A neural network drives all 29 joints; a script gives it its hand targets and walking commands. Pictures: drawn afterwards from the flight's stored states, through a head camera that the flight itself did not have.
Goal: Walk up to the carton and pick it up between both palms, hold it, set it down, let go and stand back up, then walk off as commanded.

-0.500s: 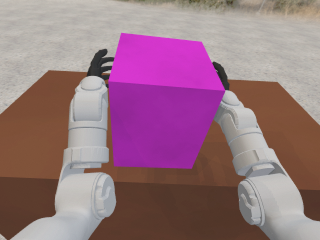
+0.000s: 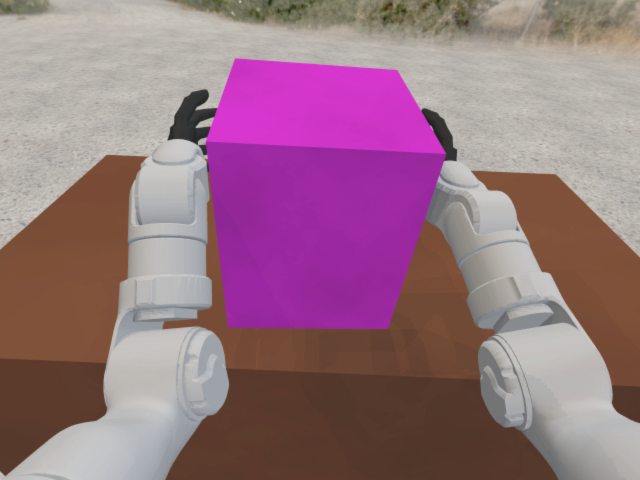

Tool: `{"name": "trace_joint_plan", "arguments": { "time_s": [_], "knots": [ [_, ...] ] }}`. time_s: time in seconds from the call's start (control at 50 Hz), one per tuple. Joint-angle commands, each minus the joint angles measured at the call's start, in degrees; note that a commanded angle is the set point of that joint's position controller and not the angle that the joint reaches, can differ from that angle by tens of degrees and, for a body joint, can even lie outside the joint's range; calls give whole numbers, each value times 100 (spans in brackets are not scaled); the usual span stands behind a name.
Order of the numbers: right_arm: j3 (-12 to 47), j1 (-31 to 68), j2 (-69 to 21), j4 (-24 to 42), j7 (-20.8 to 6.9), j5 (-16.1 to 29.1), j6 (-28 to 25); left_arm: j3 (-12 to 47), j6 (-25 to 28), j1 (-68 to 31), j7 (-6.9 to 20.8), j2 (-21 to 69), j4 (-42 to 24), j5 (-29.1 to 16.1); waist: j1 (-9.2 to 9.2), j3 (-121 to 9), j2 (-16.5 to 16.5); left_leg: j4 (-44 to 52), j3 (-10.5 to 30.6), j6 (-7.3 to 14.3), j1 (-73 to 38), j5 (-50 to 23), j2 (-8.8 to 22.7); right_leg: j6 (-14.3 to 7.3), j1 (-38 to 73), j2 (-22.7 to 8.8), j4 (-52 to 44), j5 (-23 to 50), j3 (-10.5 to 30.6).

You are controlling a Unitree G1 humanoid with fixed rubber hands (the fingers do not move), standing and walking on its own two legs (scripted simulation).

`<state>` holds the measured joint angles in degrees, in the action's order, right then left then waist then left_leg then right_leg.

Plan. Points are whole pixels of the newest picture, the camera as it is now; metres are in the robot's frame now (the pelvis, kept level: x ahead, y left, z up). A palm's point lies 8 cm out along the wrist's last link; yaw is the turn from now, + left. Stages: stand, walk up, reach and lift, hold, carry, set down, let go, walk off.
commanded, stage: hold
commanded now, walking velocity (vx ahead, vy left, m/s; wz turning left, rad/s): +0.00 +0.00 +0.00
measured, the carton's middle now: (313, 197) +0.38 +0.01 +0.23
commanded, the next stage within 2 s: none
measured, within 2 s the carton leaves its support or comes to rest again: neither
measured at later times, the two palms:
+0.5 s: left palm (178, 144) +0.37 +0.15 +0.30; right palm (441, 151) +0.37 -0.14 +0.29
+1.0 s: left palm (183, 149) +0.37 +0.15 +0.29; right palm (440, 154) +0.37 -0.14 +0.29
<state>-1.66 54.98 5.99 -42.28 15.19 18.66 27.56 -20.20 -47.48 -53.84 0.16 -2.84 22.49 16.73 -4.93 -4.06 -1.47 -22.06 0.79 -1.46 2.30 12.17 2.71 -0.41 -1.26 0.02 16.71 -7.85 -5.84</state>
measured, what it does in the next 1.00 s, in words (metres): stands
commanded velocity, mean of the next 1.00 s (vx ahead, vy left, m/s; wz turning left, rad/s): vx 0.00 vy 0.00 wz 0.00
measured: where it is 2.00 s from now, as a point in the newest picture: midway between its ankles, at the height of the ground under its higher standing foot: outside the picture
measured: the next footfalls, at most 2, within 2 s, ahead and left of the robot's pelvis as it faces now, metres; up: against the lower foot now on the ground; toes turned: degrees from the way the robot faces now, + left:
none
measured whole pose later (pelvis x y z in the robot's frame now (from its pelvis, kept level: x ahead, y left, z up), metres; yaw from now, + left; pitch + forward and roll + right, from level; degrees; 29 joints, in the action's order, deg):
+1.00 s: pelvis +0.01 +0.00 +0.00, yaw +1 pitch -6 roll -2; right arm 1.1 59.0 8.0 -44.1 17.1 23.0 32.8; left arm -19.5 -50.1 -53.9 -0.1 -4.4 22.9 14.3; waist -5.3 -7.5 -0.8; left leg -23.4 1.7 -2.1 4.5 13.1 3.3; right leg -0.8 -2.6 0.7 16.7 -8.2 -6.5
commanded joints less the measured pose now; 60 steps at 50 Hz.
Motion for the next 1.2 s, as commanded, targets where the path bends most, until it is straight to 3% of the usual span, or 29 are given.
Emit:
{"name": "trace_joint_plan", "arguments": {
  "time_s": [0.0,0.12,0.2,0.26,0.32,0.38,0.5,0.56,0.64,0.66,0.68,0.74,0.76,0.78,0.84,0.9,1.08,1.12,1.18],
  "knots": [
    [1610,5264,-3804,1745,-569,795,-62,2256,411,-4069,745,3834,-404,-1000,-85,-1925,322,308,9,-76,97,-1334,-601,265,910,519,-92,922,275],
    [1568,5388,-3661,1882,-528,890,50,2304,319,-4108,780,3753,-413,-1131,-148,-1838,350,327,13,-78,289,-1136,-629,273,940,504,-88,856,287],
    [1707,5523,-3856,1898,-534,1045,164,2279,314,-4352,761,3700,-615,-1125,-29,-1905,442,304,24,-68,322,-1190,-648,297,943,486,-38,909,322],
    [1702,5502,-3899,1879,-544,1047,212,2309,306,-4448,728,3751,-652,-1188,-35,-1985,403,318,56,-76,367,-1136,-639,294,942,515,-32,887,347],
    [1612,5529,-3770,1734,-535,1078,272,2230,247,-4427,729,3669,-534,-1114,-63,-1779,516,317,47,-90,390,-1072,-636,296,830,501,-60,787,345],
    [1516,5537,-3805,1531,-544,1008,333,2106,244,-4525,769,3585,-389,-1145,-12,-1715,346,403,7,-25,577,-787,-628,302,836,486,-68,583,361],
    [1202,5721,-3660,1103,-603,893,364,1846,234,-4730,781,3510,93,-1052,-21,-1551,362,515,34,9,735,-441,-588,257,654,481,-106,192,365],
    [1367,5745,-3729,1266,-593,998,347,1846,298,-4719,772,3473,-68,-1121,61,-1921,313,408,6,-6,647,-827,-612,285,854,483,-46,621,393],
    [1416,5696,-3738,1402,-521,1100,359,1946,300,-4618,768,3531,-165,-1202,-13,-2066,358,303,41,-75,458,-1214,-613,291,879,505,-34,989,363],
    [1349,5568,-3613,1297,-510,1064,376,1960,267,-4520,789,3546,-109,-1166,-100,-2003,402,296,69,-112,441,-1282,-614,264,895,512,-48,1008,356],
    [1398,5578,-3625,1396,-489,1088,375,1928,245,-4441,802,3502,-84,-1155,-41,-1928,364,290,55,-96,452,-1314,-630,286,908,500,-50,1051,358],
    [1468,5542,-3653,1537,-472,1191,399,2075,268,-4529,788,3561,-436,-1239,-127,-2059,406,228,69,-150,348,-1483,-635,300,943,532,-25,1206,377],
    [1511,5654,-3679,1676,-475,1245,382,2047,249,-4490,792,3579,-410,-1215,-50,-2112,450,230,76,-145,376,-1384,-631,283,928,539,-33,1094,365],
    [1439,5564,-3644,1728,-464,1220,382,2124,252,-4467,779,3612,-503,-1266,-128,-2164,490,210,59,-158,339,-1487,-626,288,939,535,-44,1197,373],
    [1472,5417,-3646,1540,-495,1209,443,2171,231,-4577,760,3610,-663,-1241,-133,-2057,586,231,70,-185,368,-1438,-623,259,882,537,-13,1110,356],
    [1554,5565,-3725,1786,-511,1270,407,2247,241,-4599,729,3659,-692,-1260,-86,-2141,638,209,107,-194,352,-1407,-620,267,892,523,-9,1081,374],
    [1644,5603,-3872,1785,-496,1252,471,2034,200,-4493,733,3508,-478,-1172,52,-1990,329,274,66,-85,465,-1233,-649,318,921,508,-19,1051,396],
    [1529,5619,-3744,1683,-487,1184,489,1954,158,-4366,787,3494,-259,-1091,36,-1778,240,342,61,-70,503,-1055,-614,315,829,528,-71,849,398],
    [1548,5604,-3772,1811,-459,1191,476,1940,139,-4294,823,3500,-337,-1114,-7,-1943,226,316,38,-74,442,-1274,-630,310,983,512,-53,1111,377]
  ]
}}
